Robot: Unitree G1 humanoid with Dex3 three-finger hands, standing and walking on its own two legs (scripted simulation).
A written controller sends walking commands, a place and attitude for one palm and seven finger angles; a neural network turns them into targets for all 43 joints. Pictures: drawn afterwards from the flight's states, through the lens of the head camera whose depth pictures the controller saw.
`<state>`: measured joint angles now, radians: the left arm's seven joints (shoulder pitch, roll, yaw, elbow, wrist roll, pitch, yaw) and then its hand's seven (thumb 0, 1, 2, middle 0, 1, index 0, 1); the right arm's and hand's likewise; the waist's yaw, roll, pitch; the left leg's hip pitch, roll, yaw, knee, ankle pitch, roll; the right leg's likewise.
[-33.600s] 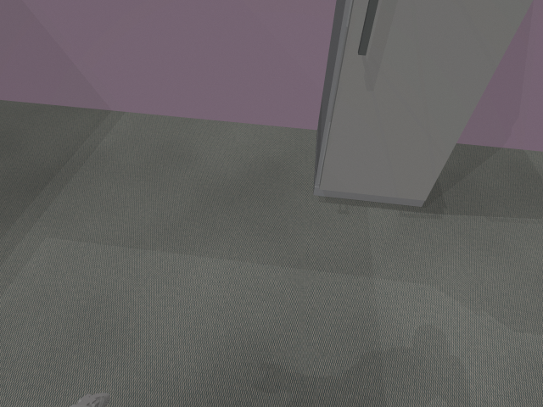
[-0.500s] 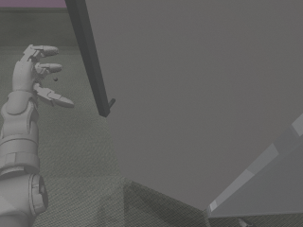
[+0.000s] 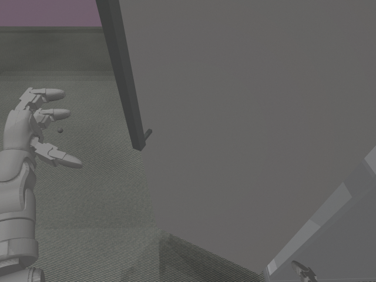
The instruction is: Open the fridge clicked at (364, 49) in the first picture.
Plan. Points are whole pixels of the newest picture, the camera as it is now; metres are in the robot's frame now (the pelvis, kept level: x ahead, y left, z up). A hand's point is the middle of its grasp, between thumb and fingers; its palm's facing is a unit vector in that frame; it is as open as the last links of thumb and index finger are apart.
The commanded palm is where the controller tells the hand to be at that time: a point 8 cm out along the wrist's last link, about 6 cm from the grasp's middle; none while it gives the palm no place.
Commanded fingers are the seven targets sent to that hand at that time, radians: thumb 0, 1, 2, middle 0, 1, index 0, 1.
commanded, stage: slip the hand off the handle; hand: left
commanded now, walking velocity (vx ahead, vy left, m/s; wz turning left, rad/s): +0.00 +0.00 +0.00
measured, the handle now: (130, 70) +0.46 +0.16 +0.24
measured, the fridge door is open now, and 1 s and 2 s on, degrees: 65 65 65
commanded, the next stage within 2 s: draw the hand back to the body in 0.52 s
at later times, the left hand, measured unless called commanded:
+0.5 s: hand (39, 152) +0.29 +0.29 +0.17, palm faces +0.25 -0.95 -0.17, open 14.7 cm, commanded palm +0.26 +0.33 +0.17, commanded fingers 0.00 -0.55 0.20 -0.25 -1.15 -0.25 -1.15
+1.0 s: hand (27, 167) +0.25 +0.30 +0.17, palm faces +0.04 -1.00 -0.04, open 14.7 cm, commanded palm +0.22 +0.32 +0.18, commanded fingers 0.00 -0.55 0.20 -0.25 -1.15 -0.25 -1.15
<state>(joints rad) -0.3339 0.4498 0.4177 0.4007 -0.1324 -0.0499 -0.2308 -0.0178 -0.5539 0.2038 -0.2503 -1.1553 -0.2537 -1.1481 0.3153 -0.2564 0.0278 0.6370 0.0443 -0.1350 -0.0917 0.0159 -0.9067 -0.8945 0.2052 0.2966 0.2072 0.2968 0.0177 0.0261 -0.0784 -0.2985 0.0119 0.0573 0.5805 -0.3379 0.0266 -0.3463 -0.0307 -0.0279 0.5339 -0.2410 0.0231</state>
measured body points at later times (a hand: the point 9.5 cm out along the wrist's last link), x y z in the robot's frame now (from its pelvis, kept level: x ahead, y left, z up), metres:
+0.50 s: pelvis -0.01 -0.02 +0.00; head -0.01 -0.02 +0.45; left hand +0.27 +0.34 +0.18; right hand +0.18 -0.25 -0.08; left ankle -0.02 +0.10 -0.73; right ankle +0.02 -0.14 -0.73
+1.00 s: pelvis +0.00 +0.00 +0.00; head -0.03 -0.01 +0.45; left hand +0.25 +0.35 +0.17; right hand +0.18 -0.23 -0.06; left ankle -0.02 +0.10 -0.73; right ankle +0.02 -0.14 -0.73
